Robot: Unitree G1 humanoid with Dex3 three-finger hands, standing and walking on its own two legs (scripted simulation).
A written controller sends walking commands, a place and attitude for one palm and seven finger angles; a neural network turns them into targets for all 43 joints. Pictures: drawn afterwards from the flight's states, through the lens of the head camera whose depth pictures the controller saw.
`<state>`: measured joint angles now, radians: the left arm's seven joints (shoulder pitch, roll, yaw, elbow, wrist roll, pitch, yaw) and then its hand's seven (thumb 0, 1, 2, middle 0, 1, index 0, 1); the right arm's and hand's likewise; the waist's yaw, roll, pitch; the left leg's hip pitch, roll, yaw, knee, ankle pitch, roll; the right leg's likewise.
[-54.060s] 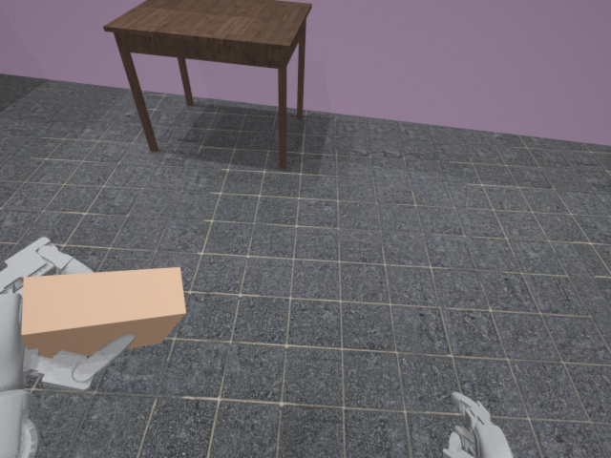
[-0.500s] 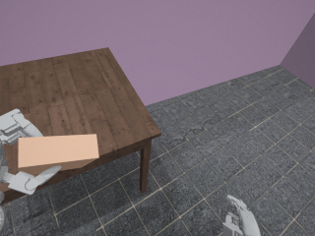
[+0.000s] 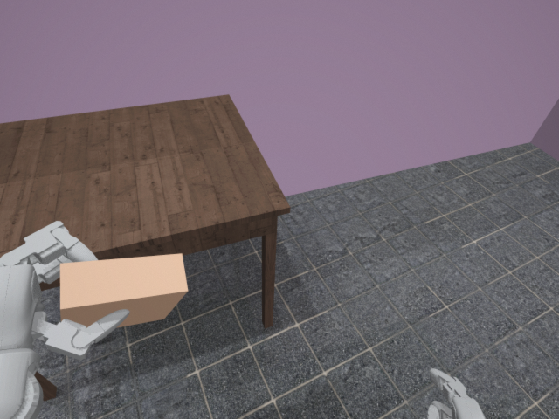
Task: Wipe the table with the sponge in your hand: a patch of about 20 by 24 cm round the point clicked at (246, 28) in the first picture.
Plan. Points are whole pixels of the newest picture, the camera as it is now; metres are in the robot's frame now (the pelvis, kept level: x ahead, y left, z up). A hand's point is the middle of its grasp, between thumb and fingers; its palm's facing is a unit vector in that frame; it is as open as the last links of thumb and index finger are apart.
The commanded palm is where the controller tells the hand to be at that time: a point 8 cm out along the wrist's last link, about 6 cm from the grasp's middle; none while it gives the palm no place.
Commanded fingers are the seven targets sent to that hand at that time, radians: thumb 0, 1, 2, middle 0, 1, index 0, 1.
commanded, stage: stop stepping back and stand still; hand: left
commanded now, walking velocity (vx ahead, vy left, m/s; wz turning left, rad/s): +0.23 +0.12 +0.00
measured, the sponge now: (139, 293) +0.25 +0.18 +0.11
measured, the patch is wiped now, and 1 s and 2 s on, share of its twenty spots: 1.00 1.00 1.00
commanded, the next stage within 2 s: stand and wait in 1.06 s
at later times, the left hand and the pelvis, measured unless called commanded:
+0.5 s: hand (58, 391) +0.13 +0.21 +0.15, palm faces +0.28 -0.90 -0.33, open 9.0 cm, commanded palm +0.07 +0.28 +0.18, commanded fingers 0.00 0.10 1.30 -1.20 -1.60 -1.20 -1.60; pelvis -0.09 +0.00 -0.02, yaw -1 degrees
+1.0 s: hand out of the picture +0.10 +0.18 +0.16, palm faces +0.28 -0.90 -0.34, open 9.0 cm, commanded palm +0.05 +0.24 +0.18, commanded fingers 0.00 0.10 1.30 -1.20 -1.60 -1.20 -1.60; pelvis -0.11 -0.03 +0.00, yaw +0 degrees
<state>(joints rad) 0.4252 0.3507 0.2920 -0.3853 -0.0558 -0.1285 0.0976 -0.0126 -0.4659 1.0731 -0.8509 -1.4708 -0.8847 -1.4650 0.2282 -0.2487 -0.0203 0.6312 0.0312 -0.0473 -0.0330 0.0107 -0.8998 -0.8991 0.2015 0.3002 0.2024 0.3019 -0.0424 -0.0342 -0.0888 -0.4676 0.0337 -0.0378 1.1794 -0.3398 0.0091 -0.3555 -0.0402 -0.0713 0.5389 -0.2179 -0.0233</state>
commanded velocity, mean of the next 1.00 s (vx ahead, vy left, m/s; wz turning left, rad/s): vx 0.09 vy -0.02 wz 0.00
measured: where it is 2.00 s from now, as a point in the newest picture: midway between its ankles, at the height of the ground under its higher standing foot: outside the picture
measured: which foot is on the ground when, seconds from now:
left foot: up 0.00-0.08, down 0.10-0.36, up 0.38-0.58, down 0.60-1.00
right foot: down 0.00-0.12, up 0.14-0.34, down 0.36-0.60, up 0.62-0.82, down 0.84-1.00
